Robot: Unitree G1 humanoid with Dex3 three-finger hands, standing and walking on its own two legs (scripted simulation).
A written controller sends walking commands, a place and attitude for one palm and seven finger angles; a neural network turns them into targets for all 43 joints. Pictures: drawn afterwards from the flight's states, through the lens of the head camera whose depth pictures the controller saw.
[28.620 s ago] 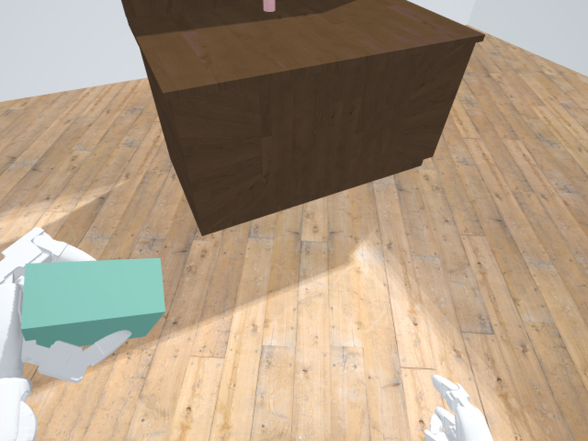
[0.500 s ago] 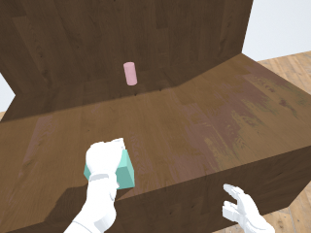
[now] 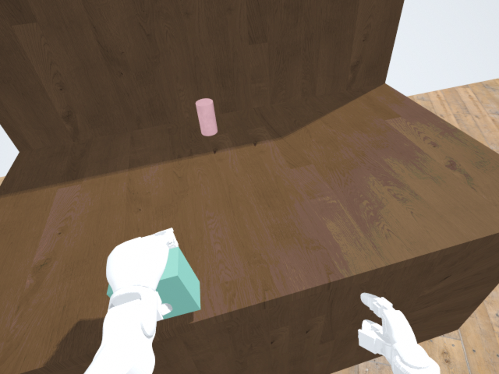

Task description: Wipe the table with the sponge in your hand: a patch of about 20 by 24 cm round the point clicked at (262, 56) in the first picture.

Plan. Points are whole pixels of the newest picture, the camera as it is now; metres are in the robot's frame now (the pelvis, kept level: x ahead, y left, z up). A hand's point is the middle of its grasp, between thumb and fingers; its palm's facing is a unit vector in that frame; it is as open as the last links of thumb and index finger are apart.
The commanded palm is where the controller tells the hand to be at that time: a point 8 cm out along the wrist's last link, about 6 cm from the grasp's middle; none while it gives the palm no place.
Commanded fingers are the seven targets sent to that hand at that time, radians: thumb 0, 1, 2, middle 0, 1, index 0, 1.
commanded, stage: slide back across to the middle lane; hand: left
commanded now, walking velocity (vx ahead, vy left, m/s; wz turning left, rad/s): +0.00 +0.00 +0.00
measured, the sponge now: (162, 292) +0.24 +0.20 +0.01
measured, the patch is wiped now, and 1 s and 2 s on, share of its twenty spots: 0.90 0.90 0.90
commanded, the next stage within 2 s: wipe forward along the middle lane in 0.18 s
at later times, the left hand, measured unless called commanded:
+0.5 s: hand (134, 285) +0.23 +0.23 +0.05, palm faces +0.00 -0.11 -0.99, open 10.0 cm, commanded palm +0.21 +0.24 +0.10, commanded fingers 0.00 0.10 1.30 -1.20 -1.60 -1.20 -1.60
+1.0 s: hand (130, 258) +0.28 +0.26 +0.05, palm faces -0.04 -0.04 -1.00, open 10.0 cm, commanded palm +0.26 +0.27 +0.08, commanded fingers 0.00 0.10 1.30 -1.20 -1.60 -1.20 -1.60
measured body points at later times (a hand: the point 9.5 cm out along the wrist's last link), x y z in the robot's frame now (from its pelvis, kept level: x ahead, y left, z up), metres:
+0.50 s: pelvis -0.01 +0.00 +0.00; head -0.04 -0.04 +0.45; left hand +0.23 +0.23 +0.10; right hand +0.25 -0.20 -0.07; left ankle +0.02 +0.17 -0.73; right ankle -0.02 -0.10 -0.73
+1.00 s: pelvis -0.02 +0.00 +0.00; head -0.04 -0.04 +0.45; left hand +0.28 +0.26 +0.10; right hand +0.19 -0.23 -0.10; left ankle +0.02 +0.16 -0.73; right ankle -0.02 -0.10 -0.73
